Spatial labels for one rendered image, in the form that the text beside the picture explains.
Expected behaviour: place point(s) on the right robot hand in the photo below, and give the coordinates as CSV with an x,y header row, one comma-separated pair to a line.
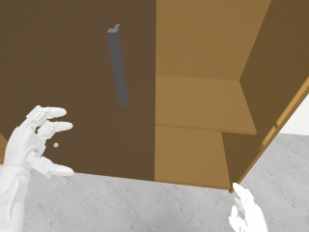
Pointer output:
x,y
253,219

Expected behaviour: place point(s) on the left robot hand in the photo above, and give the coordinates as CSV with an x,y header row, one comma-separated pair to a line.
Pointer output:
x,y
23,141

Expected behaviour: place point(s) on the robot left forearm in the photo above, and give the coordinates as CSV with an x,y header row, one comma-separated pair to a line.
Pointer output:
x,y
13,190

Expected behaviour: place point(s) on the handle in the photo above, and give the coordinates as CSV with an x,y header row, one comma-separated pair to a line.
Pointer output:
x,y
113,37

